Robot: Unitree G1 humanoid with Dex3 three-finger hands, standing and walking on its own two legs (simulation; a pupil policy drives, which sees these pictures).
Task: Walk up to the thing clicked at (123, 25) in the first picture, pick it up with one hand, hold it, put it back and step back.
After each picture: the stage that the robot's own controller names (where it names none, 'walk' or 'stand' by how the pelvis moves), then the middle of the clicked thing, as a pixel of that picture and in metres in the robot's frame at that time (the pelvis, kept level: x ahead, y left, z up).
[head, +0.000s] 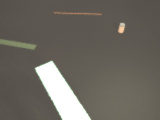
stand; (121, 27) +1.75 -0.59 -0.72
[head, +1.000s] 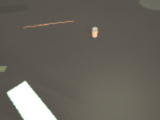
walk; (94, 32) +1.69 -0.11 -0.69
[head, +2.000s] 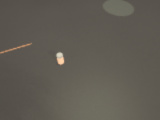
walk; (60, 58) +1.14 +0.23 -0.71
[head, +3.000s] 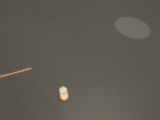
walk; (63, 93) +0.73 +0.18 -0.71
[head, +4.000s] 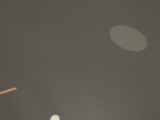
walk; out of the picture +0.47 +0.15 -0.70
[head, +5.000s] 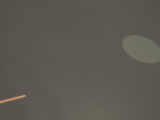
stand; out of the picture +0.41 +0.14 -0.72
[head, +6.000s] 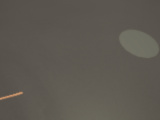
stand; out of the picture +0.41 +0.16 -0.72
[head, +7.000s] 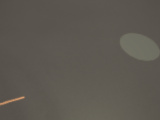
stand; out of the picture +0.41 +0.16 -0.73
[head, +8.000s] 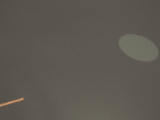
stand; out of the picture +0.41 +0.16 -0.73
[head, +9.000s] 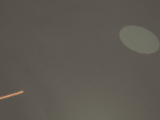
go down; out of the picture +0.41 +0.16 -0.72
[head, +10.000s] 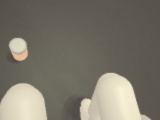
go down; (19, 49) +0.51 +0.18 -0.30
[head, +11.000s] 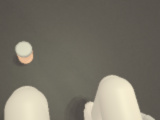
close in; (24, 53) +0.50 +0.17 -0.31
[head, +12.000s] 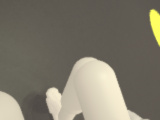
close in; out of the picture +0.50 +0.22 -0.23
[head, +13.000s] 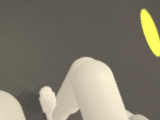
close; out of the picture +0.49 +0.23 -0.24
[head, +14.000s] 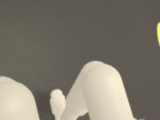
lift; out of the picture +0.43 +0.19 -0.22
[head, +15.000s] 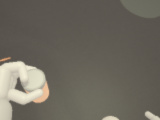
lift; (36, 86) +0.34 +0.15 -0.01
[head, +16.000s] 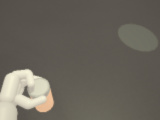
hold; (41, 95) +0.32 +0.14 +0.01
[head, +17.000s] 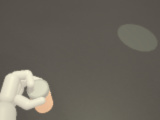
hold; (41, 96) +0.32 +0.15 +0.00
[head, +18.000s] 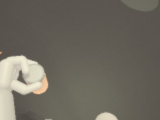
crouch; (36, 79) +0.38 +0.14 -0.07
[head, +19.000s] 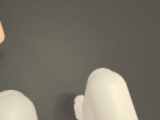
lower; out of the picture +0.52 +0.19 -0.12
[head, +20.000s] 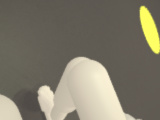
lower; out of the picture +0.47 +0.22 -0.25
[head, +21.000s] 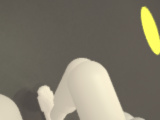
lower; out of the picture +0.46 +0.23 -0.25
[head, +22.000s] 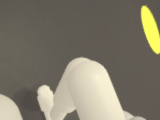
lower; out of the picture +0.47 +0.23 -0.25
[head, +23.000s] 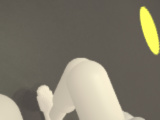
lower; out of the picture +0.47 +0.22 -0.26
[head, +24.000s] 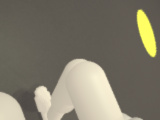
open; out of the picture +0.46 +0.21 -0.27
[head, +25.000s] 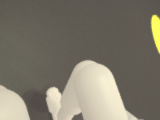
stand; out of the picture +0.46 +0.19 -0.26
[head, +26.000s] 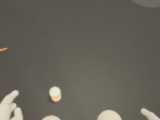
stand; (55, 94) +0.43 +0.12 -0.53
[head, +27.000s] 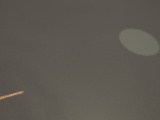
stand; out of the picture +0.40 +0.11 -0.66
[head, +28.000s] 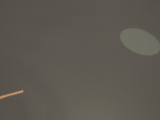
stand; out of the picture +0.40 +0.12 -0.67
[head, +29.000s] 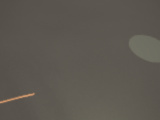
stand; out of the picture +0.41 +0.10 -0.72
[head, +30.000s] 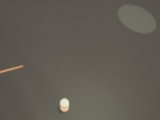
walk; (64, 105) +0.47 +0.06 -0.71
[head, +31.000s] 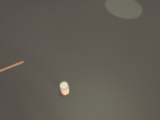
walk; (64, 88) +0.65 +0.16 -0.70
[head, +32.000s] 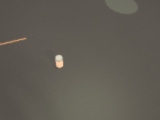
walk; (59, 61) +0.96 +0.19 -0.70
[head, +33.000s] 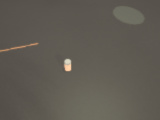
stand; (67, 65) +1.04 +0.13 -0.71
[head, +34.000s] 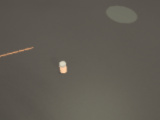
stand; (63, 67) +1.05 +0.17 -0.73
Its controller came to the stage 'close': yes
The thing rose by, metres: 0.72
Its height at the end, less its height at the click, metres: +0.00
